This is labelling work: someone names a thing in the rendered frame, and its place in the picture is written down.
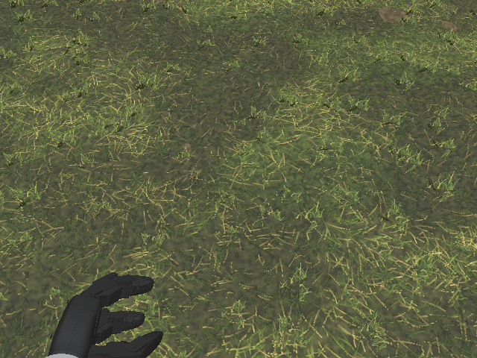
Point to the left robot hand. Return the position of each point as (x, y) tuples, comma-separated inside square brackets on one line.
[(84, 323)]

